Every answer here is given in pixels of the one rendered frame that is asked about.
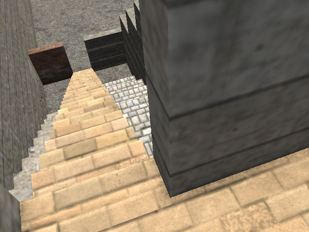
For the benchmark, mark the stairs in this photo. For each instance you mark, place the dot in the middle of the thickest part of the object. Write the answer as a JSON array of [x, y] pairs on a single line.
[[90, 137]]

